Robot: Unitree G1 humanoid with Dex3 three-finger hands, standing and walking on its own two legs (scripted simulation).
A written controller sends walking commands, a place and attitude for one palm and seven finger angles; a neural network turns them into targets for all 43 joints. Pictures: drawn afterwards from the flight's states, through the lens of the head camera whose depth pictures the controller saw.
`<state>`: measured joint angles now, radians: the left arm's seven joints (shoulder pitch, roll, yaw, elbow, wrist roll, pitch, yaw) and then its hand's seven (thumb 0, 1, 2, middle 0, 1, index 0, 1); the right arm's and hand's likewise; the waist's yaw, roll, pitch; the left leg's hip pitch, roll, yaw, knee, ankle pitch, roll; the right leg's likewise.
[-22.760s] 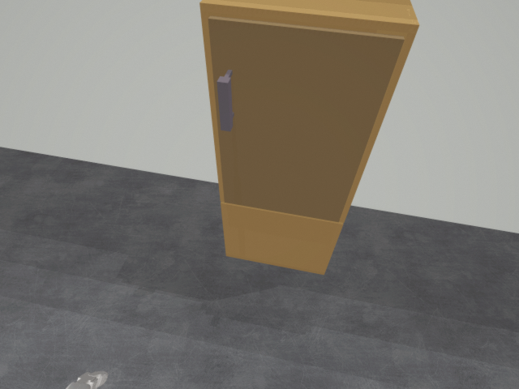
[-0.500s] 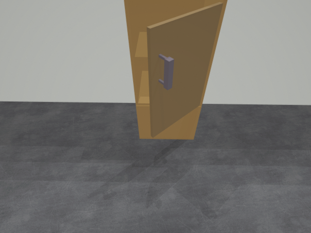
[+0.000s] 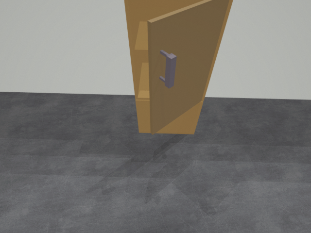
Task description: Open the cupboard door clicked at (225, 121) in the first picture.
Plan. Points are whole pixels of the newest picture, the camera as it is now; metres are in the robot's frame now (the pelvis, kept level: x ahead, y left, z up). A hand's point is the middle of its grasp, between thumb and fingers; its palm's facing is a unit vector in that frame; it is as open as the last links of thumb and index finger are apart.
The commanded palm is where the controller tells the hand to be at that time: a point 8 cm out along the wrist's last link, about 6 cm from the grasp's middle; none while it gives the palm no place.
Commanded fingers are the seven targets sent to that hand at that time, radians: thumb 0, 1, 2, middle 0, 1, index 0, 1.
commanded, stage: look to check the result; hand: left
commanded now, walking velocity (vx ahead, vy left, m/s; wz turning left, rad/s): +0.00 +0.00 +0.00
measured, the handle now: (166, 69) +0.64 +0.00 +0.05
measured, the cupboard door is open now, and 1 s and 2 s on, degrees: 42 42 42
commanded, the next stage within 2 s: walk to a spot facing it in 0.26 s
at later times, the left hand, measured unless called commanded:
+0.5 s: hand out of the picture +0.14 +0.21 -0.16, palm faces -0.03 -0.95 -0.31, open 7.3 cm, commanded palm none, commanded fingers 0.00 0.90 0.90 -0.20 -0.30 -0.20 -0.30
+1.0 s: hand out of the picture +0.12 +0.14 -0.16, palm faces -0.23 -0.93 -0.29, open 7.3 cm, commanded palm none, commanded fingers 0.00 0.90 0.90 -0.20 -0.30 -0.20 -0.30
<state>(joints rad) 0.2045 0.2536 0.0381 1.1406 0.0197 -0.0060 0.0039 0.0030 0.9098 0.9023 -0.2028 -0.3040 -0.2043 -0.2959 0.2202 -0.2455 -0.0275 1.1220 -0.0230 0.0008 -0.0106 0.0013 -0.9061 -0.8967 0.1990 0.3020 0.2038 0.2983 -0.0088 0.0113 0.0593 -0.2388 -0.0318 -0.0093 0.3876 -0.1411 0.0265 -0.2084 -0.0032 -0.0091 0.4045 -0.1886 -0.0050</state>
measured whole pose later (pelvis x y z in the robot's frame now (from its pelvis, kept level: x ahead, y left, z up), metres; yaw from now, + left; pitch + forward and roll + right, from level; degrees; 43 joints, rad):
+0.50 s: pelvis +0.05 -0.02 +0.00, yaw -2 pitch +0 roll +0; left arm 0.10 0.27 0.03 1.11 0.01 -0.01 0.02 0.00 0.91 0.90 -0.20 -0.30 -0.20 -0.30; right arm 0.07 -0.29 -0.01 1.10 -0.02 -0.01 -0.02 0.00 -0.91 -0.90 0.20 0.30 0.20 0.30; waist 0.00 0.02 0.05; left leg -0.15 0.00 0.01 0.35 -0.20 0.00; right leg -0.13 0.02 0.02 0.36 -0.23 -0.02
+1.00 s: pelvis +0.04 -0.06 +0.00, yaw -17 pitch +2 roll +3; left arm 0.24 0.19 0.07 0.97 0.02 0.03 0.02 0.00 0.91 0.90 -0.20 -0.30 -0.21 -0.30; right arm 0.12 -0.23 -0.06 0.98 -0.01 0.07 -0.02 0.00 -0.91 -0.90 0.20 0.30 0.20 0.30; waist 0.02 0.00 0.14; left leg -0.47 0.03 0.01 1.12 -0.42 -0.05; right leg -0.26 0.08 0.10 0.50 -0.25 -0.09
